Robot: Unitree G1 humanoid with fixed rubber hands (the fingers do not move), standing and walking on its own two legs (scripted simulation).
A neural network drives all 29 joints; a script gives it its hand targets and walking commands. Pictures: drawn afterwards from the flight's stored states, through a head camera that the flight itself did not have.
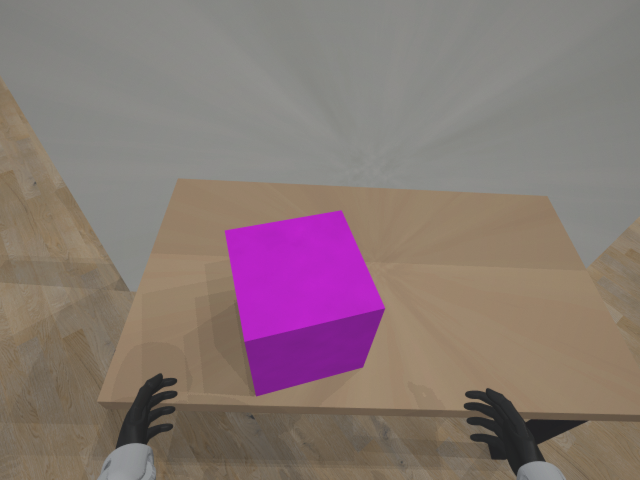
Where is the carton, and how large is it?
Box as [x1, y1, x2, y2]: [225, 210, 384, 395]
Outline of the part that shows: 341,210 225,230 243,336 256,395 362,367 384,307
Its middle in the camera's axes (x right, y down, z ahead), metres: -0.04 +0.11 +0.66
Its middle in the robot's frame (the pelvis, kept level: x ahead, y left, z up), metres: +0.39 +0.05 -0.10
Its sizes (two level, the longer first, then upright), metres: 0.196 0.194 0.216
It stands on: a table, 0.57 m high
